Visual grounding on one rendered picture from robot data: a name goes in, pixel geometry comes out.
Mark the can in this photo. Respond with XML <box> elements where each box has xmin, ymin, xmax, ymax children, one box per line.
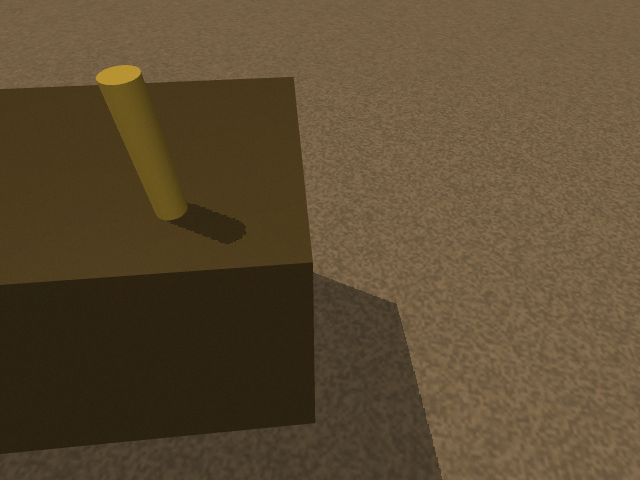
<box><xmin>96</xmin><ymin>65</ymin><xmax>188</xmax><ymax>220</ymax></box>

